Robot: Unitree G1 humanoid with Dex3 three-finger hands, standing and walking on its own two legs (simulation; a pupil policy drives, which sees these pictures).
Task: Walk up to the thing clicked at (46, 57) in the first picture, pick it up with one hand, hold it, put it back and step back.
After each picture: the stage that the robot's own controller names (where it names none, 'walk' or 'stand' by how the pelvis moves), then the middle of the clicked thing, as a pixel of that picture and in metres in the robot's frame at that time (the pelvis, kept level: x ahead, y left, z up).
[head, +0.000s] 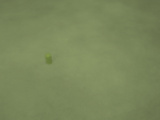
stand; (48, 58) +1.21 +0.38 -0.72
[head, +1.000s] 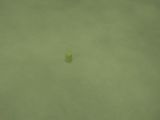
walk; (68, 57) +1.11 +0.16 -0.69
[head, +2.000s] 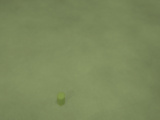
walk; (61, 99) +0.66 +0.13 -0.71
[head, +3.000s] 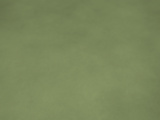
walk; out of the picture +0.41 +0.18 -0.70
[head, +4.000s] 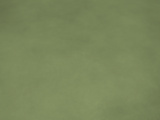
stand; out of the picture +0.38 +0.13 -0.72
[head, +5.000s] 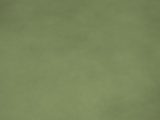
stand; out of the picture +0.37 +0.15 -0.73
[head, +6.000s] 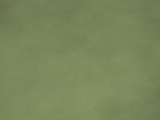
stand; out of the picture +0.37 +0.16 -0.73
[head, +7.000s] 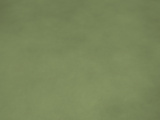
stand; out of the picture +0.36 +0.16 -0.73
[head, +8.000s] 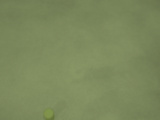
go down; (49, 115) +0.39 +0.17 -0.64
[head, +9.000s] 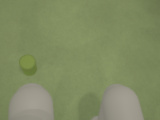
go down; (28, 65) +0.44 +0.22 -0.29
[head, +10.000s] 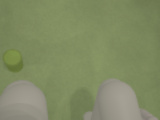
close in; (14, 61) +0.43 +0.23 -0.26
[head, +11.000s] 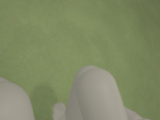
close; out of the picture +0.42 +0.26 -0.22
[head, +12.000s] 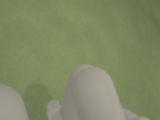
close; out of the picture +0.41 +0.27 -0.22
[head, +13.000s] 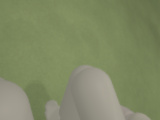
lift; out of the picture +0.38 +0.25 -0.23
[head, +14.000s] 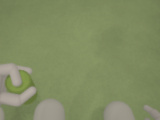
lift; (23, 88) +0.32 +0.20 -0.03
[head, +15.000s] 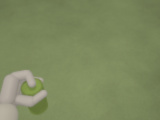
hold; (35, 97) +0.32 +0.17 +0.00
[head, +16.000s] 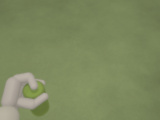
hold; (37, 99) +0.32 +0.17 -0.01
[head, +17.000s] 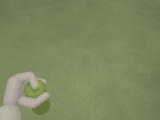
crouch; (38, 98) +0.32 +0.16 -0.01
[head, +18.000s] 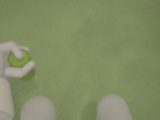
crouch; (22, 66) +0.41 +0.20 -0.10
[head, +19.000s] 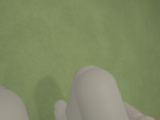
lower; out of the picture +0.41 +0.29 -0.22
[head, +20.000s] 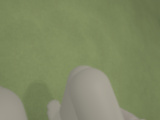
lower; out of the picture +0.41 +0.29 -0.23
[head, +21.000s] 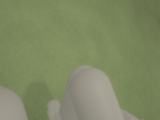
lower; out of the picture +0.42 +0.29 -0.23
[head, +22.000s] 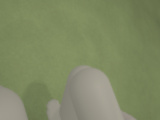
lower; out of the picture +0.42 +0.29 -0.23
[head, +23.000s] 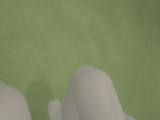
draw back; out of the picture +0.41 +0.27 -0.23
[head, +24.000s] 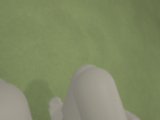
stand; out of the picture +0.41 +0.27 -0.23
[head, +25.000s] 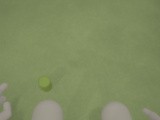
walk; (45, 84) +0.43 +0.20 -0.45
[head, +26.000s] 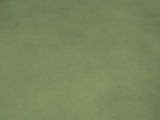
stand; out of the picture +0.38 +0.16 -0.66
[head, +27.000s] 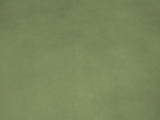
stand; out of the picture +0.38 +0.18 -0.67
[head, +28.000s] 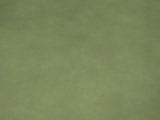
stand; out of the picture +0.40 +0.15 -0.71
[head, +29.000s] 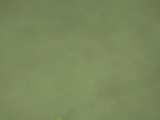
walk; out of the picture +0.42 +0.16 -0.70
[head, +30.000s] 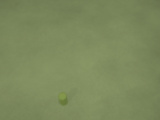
walk; (63, 99) +0.59 +0.19 -0.69
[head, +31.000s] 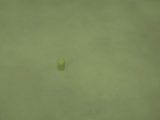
walk; (61, 64) +0.90 +0.16 -0.70
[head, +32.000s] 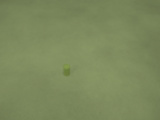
stand; (66, 70) +1.00 +0.16 -0.71
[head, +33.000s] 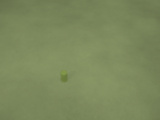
stand; (64, 76) +1.00 +0.19 -0.73
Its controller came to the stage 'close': yes
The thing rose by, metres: 0.71
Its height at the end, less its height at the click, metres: +0.00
